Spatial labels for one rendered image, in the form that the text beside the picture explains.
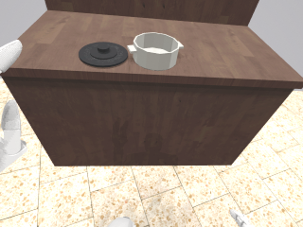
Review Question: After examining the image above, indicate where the robot left thigh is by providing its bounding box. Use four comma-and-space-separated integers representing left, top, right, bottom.
108, 217, 136, 227

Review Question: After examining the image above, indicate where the table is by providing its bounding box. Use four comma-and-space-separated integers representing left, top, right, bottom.
0, 0, 303, 166

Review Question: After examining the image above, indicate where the robot right hand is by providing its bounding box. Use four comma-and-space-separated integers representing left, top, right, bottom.
229, 209, 255, 227

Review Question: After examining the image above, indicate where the lid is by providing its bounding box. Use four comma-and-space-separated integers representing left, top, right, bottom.
79, 42, 128, 68

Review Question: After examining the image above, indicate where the pot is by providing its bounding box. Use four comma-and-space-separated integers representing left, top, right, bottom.
127, 32, 184, 71

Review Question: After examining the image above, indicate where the robot left hand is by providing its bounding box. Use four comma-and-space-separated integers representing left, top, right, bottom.
0, 40, 27, 172

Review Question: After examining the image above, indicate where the knob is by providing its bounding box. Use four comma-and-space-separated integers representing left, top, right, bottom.
97, 44, 110, 52

